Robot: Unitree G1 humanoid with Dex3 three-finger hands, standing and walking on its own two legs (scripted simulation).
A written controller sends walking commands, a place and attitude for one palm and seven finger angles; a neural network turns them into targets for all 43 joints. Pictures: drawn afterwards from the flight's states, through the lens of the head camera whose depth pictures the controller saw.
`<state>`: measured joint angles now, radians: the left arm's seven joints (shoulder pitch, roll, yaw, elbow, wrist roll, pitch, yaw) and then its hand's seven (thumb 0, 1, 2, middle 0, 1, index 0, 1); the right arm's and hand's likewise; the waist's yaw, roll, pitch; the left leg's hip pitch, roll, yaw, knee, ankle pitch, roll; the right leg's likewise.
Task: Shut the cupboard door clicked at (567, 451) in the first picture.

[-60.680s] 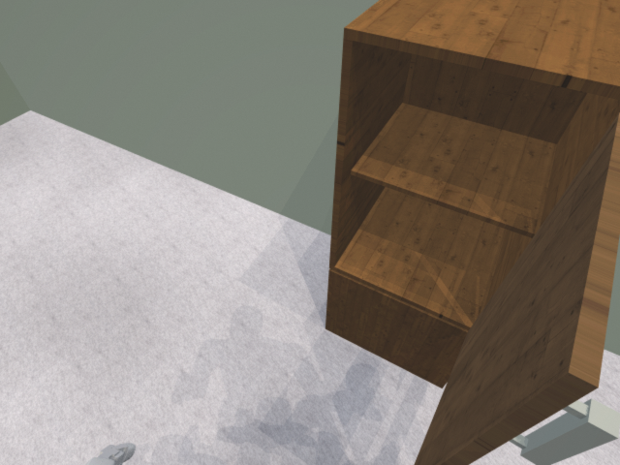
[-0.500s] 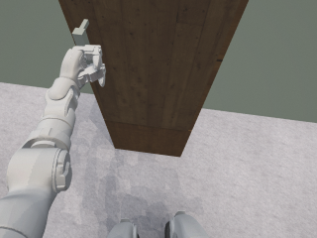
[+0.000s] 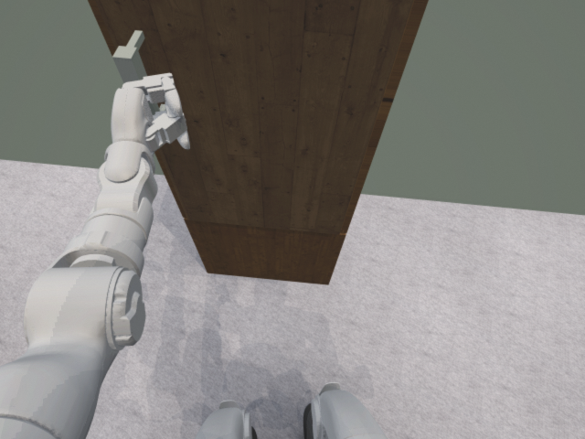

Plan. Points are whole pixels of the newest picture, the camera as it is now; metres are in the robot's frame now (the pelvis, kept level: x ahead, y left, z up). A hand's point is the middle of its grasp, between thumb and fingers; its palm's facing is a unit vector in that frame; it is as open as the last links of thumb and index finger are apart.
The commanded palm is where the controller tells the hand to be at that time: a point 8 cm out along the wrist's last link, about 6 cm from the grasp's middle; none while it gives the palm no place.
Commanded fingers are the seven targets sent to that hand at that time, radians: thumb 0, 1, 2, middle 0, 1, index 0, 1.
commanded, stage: pull the fist back off the door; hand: left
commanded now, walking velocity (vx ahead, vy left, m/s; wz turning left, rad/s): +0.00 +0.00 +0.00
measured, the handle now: (147, 87) +0.59 +0.16 +0.11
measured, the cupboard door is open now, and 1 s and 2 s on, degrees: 0 0 0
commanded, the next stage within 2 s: draw the hand back to the body in 0.48 s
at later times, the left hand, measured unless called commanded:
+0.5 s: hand (169, 165) +0.45 +0.12 +0.11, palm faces -0.05 -1.00 +0.00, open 3.1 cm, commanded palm +0.43 +0.16 +0.11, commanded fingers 0.00 0.90 0.90 -1.30 -1.50 -1.30 -1.50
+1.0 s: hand (107, 201) +0.37 +0.16 +0.15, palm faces -0.02 -1.00 -0.02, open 3.1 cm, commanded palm +0.34 +0.21 +0.16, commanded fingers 0.00 0.90 0.90 -1.27 -1.47 -1.27 -1.47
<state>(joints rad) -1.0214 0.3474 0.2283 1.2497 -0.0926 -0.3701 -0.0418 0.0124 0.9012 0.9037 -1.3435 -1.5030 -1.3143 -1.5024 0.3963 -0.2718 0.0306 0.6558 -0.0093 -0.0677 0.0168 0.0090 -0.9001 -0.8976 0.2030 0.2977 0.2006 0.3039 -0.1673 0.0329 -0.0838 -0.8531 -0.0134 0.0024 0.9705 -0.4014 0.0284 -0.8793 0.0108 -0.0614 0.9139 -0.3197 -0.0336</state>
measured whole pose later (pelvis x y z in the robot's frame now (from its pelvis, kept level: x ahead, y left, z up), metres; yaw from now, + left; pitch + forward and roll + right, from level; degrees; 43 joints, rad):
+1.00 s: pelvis +0.05 +0.00 +0.04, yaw +0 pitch +4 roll -1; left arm -0.11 0.22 0.13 0.23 -0.23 -0.14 -0.16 0.01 0.90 0.90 -1.30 -1.50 -1.30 -1.50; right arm 0.29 -0.25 0.03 0.55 0.07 -0.02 -0.05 0.01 -0.90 -0.90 0.20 0.30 0.20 0.30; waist 0.00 0.05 -0.06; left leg -0.39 -0.02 0.01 0.71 -0.39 0.03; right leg -0.43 0.02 -0.04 0.68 -0.32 -0.02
